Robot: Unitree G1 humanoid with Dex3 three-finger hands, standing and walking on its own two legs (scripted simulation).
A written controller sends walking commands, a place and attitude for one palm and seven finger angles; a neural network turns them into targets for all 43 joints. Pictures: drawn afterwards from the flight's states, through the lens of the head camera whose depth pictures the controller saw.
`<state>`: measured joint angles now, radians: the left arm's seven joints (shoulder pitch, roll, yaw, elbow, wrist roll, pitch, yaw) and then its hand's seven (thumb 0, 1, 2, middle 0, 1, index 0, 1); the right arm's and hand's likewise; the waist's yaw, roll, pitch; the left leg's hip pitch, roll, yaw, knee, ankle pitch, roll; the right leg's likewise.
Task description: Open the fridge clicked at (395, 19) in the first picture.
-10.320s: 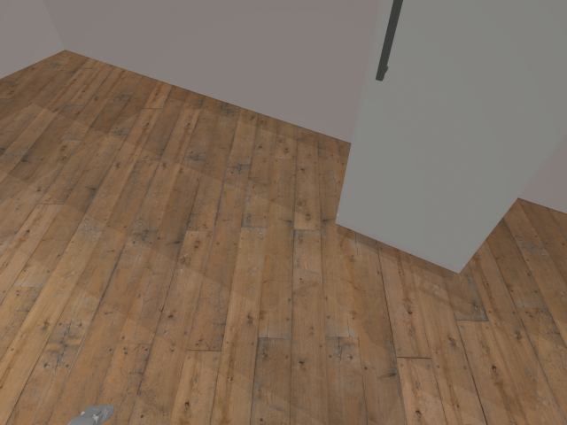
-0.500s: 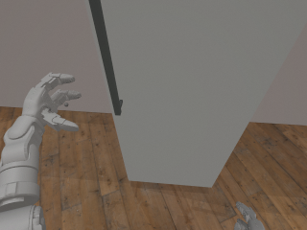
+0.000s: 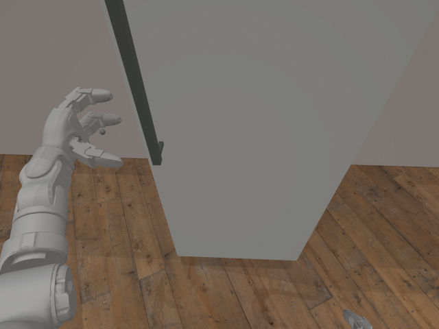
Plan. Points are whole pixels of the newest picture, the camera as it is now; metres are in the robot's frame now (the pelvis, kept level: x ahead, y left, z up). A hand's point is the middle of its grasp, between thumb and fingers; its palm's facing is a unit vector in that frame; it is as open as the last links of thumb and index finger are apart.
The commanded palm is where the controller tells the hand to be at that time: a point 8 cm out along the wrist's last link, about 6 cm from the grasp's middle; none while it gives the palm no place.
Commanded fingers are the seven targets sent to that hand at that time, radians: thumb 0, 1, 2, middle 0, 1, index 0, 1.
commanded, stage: move the hooked fingers beside the handle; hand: left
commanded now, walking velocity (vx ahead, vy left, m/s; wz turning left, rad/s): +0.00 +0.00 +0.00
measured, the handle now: (136, 66) +0.49 +0.16 +0.24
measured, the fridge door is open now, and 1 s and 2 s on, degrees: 0 0 0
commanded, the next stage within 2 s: feel for the door with the fingertips in 1.04 s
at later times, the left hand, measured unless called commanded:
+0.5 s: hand (115, 122) +0.44 +0.20 +0.16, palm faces -0.02 -1.00 +0.00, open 13.9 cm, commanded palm +0.42 +0.26 +0.16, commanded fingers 0.00 -0.50 0.30 -0.30 -1.20 -0.30 -1.20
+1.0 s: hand (118, 126) +0.43 +0.20 +0.16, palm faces +0.00 -1.00 +0.00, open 13.9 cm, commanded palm +0.40 +0.25 +0.16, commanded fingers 0.00 -0.50 0.30 -0.30 -1.20 -0.30 -1.20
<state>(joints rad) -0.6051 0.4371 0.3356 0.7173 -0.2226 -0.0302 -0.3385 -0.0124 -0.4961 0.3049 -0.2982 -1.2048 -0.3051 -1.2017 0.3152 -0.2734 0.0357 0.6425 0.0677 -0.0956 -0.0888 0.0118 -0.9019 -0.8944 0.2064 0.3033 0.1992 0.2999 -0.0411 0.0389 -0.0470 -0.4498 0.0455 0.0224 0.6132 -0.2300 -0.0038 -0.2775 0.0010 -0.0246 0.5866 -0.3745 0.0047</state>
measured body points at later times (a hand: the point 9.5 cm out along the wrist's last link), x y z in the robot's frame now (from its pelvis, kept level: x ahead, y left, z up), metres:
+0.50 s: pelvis +0.00 +0.00 +0.00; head +0.03 -0.01 +0.45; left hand +0.44 +0.26 +0.16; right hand +0.07 -0.27 -0.12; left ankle +0.05 +0.12 -0.73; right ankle -0.05 -0.12 -0.73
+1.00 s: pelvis +0.00 +0.00 +0.00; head +0.02 -0.01 +0.45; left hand +0.43 +0.25 +0.16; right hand +0.10 -0.26 -0.11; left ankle +0.05 +0.12 -0.73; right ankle -0.05 -0.12 -0.73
